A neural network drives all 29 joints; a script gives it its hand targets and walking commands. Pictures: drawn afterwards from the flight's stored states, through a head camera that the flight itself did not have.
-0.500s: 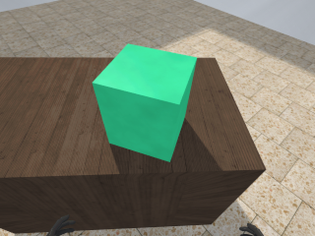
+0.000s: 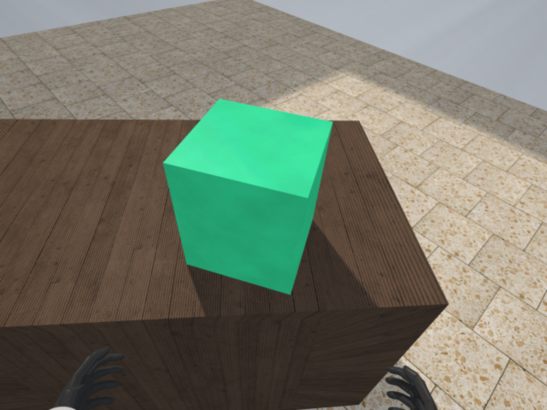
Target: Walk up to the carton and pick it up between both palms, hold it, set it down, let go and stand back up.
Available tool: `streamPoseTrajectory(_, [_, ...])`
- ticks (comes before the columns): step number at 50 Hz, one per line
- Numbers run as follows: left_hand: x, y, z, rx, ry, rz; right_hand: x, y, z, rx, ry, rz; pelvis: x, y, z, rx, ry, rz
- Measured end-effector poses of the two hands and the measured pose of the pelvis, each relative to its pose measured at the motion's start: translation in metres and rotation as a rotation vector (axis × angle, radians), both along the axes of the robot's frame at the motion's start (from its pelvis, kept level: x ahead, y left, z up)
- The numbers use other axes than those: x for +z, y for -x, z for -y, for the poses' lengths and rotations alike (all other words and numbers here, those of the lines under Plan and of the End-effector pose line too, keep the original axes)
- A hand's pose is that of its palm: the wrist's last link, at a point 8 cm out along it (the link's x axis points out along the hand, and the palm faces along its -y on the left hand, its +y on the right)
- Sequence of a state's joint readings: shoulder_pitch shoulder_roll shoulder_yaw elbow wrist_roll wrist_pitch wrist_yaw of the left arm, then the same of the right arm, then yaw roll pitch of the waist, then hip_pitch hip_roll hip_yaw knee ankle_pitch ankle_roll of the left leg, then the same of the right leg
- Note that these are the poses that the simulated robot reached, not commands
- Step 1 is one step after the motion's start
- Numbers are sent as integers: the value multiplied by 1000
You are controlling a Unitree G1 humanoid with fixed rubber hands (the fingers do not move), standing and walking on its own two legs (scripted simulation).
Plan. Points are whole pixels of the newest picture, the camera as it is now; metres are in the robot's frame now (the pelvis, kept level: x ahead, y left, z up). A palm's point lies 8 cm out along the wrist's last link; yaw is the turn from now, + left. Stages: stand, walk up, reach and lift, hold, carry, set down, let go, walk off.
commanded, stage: reach and lift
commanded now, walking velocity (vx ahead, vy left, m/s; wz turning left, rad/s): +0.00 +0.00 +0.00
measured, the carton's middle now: (255, 197) +0.47 +0.05 +0.05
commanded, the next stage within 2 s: none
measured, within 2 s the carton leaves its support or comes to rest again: neither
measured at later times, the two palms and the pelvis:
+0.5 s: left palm (52, 365) +0.18 +0.30 -0.01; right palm (392, 393) +0.17 -0.15 -0.01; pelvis +0.02 +0.02 +0.00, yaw +1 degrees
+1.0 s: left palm (36, 323) +0.22 +0.32 +0.04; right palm (370, 345) +0.21 -0.12 +0.04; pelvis +0.02 +0.05 +0.00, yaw +2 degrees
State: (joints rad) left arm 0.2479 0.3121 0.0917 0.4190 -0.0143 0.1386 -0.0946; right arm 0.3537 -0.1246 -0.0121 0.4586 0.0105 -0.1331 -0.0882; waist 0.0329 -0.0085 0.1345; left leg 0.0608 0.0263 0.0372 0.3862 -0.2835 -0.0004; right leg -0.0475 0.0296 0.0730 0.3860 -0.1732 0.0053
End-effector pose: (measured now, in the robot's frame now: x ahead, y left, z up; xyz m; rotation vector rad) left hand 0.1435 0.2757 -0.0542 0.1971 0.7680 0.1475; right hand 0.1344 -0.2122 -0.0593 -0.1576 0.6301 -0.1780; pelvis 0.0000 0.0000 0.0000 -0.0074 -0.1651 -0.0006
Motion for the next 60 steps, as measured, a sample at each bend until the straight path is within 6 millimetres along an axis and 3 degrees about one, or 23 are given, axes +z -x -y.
streamPoseTrajectory(11, [23, -26, -1, -67, 56, 117, 26, -30, -23, -53, -45, 122, 2, -12, -3, 16, 7, -14])
streamPoseTrajectory(24, [47, -36, -23, -132, 75, 232, 47, -31, -55, -141, -75, 184, 1, -22, -22, 19, 28, -35])
streamPoseTrajectory(38, [78, -46, -39, -209, 105, 376, 77, -52, -86, -191, -93, 324, -1, -24, -43, 27, 50, -27])
streamPoseTrajectory(49, [96, -69, -42, -242, 141, 462, 98, -71, -93, -209, -85, 370, -2, -21, -51, 34, 58, -24])
streamPoseTrajectory(60, [120, -115, -32, -263, 164, 484, 123, -103, -85, -187, -81, 367, -1, -21, -54, 29, 56, -39])
